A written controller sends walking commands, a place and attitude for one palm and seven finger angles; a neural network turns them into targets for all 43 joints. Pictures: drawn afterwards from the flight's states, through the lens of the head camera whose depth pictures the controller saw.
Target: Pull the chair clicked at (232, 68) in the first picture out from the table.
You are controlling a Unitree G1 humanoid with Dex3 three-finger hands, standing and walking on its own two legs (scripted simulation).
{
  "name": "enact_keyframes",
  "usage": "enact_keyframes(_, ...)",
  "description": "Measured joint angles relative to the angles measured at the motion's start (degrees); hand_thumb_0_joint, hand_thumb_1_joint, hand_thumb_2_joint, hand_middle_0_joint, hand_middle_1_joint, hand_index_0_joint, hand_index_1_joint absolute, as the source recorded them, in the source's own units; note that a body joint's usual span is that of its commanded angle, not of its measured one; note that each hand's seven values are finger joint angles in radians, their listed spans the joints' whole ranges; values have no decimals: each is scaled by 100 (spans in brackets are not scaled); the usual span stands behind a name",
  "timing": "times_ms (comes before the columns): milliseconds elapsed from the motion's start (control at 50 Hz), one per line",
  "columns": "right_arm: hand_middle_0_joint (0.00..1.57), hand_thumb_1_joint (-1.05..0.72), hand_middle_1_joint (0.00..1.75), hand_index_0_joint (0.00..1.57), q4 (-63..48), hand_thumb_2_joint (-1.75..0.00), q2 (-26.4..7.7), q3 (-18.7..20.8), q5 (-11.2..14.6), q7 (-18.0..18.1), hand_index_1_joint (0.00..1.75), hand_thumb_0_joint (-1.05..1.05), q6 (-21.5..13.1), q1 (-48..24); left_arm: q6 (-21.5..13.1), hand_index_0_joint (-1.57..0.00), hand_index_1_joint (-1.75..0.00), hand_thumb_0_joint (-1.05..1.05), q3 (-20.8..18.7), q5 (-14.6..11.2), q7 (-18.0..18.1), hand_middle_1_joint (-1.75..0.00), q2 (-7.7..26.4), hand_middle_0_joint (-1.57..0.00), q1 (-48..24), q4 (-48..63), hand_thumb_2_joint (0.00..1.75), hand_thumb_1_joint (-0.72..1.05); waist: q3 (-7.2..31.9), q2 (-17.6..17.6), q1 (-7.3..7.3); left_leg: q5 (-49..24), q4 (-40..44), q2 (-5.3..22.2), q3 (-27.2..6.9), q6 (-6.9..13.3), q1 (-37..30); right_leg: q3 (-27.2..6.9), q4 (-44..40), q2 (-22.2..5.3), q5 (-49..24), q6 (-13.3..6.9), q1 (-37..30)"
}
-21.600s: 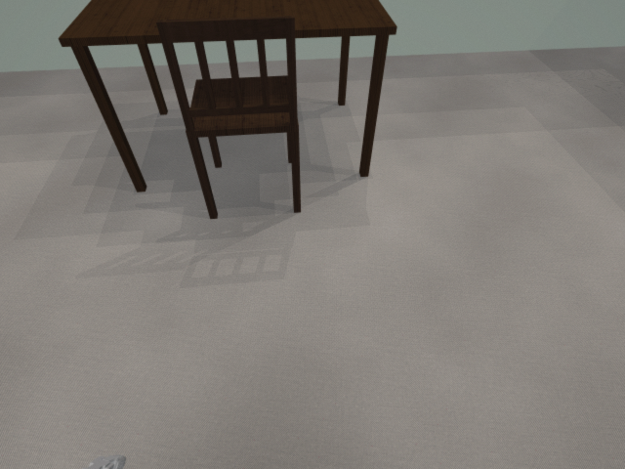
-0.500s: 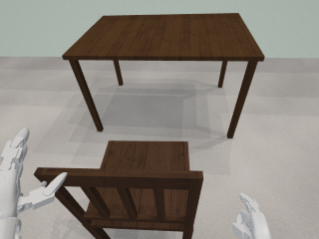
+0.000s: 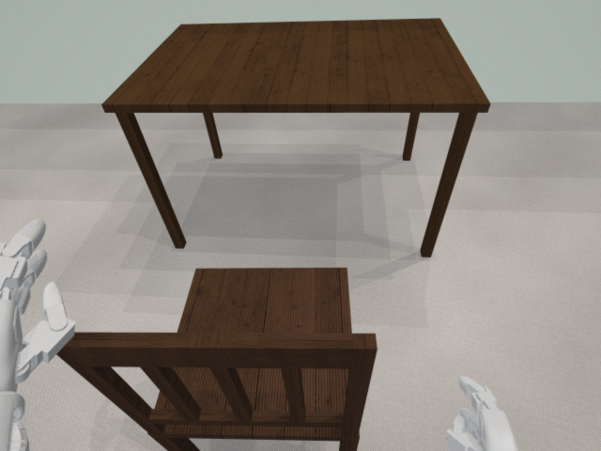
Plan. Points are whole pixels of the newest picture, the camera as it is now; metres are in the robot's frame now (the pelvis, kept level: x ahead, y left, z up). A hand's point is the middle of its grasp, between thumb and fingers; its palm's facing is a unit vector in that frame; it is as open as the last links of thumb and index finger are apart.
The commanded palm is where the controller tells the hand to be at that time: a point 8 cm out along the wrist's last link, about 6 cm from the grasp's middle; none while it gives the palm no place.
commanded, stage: draw the hand back to the body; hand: left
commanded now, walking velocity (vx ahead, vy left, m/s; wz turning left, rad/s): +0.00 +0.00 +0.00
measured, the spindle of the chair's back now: (234, 392) +0.23 +0.15 -0.11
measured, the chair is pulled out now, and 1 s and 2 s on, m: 0.63 0.63 0.63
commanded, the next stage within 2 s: step back with the hand held close in 0.04 s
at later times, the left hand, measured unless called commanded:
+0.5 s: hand (48, 350) +0.17 +0.27 +0.15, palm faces +0.34 -0.76 -0.55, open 7.4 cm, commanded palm +0.11 +0.32 +0.18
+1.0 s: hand out of the picture +0.10 +0.30 +0.16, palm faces +0.45 -0.74 -0.50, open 7.4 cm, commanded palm +0.04 +0.33 +0.18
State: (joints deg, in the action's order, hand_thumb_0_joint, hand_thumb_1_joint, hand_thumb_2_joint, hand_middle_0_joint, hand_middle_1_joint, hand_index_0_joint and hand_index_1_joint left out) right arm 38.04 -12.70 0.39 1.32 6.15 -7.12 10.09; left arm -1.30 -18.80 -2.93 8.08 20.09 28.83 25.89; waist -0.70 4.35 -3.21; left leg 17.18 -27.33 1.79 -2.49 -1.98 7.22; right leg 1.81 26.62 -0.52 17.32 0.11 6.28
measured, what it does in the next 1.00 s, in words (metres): shifts its weight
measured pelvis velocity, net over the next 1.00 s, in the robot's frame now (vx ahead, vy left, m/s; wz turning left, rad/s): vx -0.10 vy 0.02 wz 0.01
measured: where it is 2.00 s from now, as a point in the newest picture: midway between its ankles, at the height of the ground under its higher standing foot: outside the picture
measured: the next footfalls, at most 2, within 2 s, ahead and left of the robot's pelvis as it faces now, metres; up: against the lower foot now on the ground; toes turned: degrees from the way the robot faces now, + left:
right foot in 1.48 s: -0.17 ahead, -0.13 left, +0.00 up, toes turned -4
left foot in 1.74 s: -0.11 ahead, +0.13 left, +0.00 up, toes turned -1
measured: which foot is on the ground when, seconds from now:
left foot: down 0.00-1.00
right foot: down 0.00-1.00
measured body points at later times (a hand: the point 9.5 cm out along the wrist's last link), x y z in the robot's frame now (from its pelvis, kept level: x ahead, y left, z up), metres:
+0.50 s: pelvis -0.04 +0.02 +0.00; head -0.01 +0.00 +0.45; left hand +0.14 +0.31 +0.18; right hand +0.14 -0.23 -0.10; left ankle -0.02 +0.14 -0.74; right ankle -0.03 -0.12 -0.74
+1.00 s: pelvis -0.10 +0.02 -0.01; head -0.08 +0.04 +0.44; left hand +0.07 +0.33 +0.19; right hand +0.07 -0.21 -0.09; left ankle -0.02 +0.14 -0.74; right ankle -0.03 -0.12 -0.74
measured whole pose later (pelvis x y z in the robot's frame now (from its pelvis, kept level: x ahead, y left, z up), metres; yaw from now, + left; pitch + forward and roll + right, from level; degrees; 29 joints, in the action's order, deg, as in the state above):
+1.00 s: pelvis -0.10 +0.02 -0.01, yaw +1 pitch -1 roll -2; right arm 33.1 -11.2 0.3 0.9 6.2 -5.8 12.3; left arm -8.9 -26.1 -1.5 10.2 25.0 31.7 31.0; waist -2.7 0.1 0.4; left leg 11.6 -35.2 0.7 -2.9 -0.1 23.2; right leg 1.4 31.6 -1.0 10.9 1.3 20.5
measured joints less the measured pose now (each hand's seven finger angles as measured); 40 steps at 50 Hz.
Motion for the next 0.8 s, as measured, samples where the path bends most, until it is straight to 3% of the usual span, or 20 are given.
enact_keyframes(220, 20, -91, 30, 20, -74, -90, 30, -55, -6, -32, 30, 1, 86, -83, -77, -21, -30, 1, -150, -17, -16, -30, -9, -22, -241, -148, 90, 89, -7, 36, -11, -29, -80, 11, -33, 25, 106, 32, -65, 15, -89, 16, 27)
enact_keyframes(300, 21, -91, 30, 20, -217, -90, -29, -26, -39, -99, 30, 1, 325, -227, -339, -21, -30, 1, -372, 2, -19, -30, 29, -21, -239, -193, 90, 89, -133, 60, 127, -124, -65, 10, 2, 45, 305, -6, -167, 15, -255, 44, 204)
enact_keyframes(380, 21, -91, 30, 20, -353, -90, -55, 65, -32, -100, 30, 1, 558, -264, -370, -20, -30, 1, -316, 31, -34, -30, 89, -21, 130, -28, 90, 89, -231, 11, 267, -279, 60, -69, 89, 105, 439, -91, -168, -67, -361, 106, 418)
enact_keyframes(460, 21, -91, 30, 20, -392, -90, -30, 136, -2, -47, 30, 1, 673, -209, -387, -21, -30, 1, -267, 35, -36, -30, 250, -22, 426, 157, 90, 89, -296, -84, 308, -375, 74, -127, 139, 136, 576, -143, -74, -127, -408, 143, 615)
enact_keyframes(580, 20, -91, 30, 20, -348, -90, 70, 128, 16, 6, 30, 1, 655, -104, -470, -21, -30, 1, -433, 8, 51, -30, 435, -22, 475, 314, 90, 89, -300, -206, 284, -458, -69, -145, 111, 135, 808, -122, 96, -142, -464, 144, 846)
enact_keyframes(800, 21, -91, 30, 20, -374, -90, 72, 52, -34, 7, 30, 1, 450, 45, -573, -21, -30, 1, -390, 79, 192, -30, 229, -22, 333, 356, 90, 89, -65, -224, 260, -347, -620, -45, 35, 169, 1367, -57, 231, -30, -664, 118, 1205)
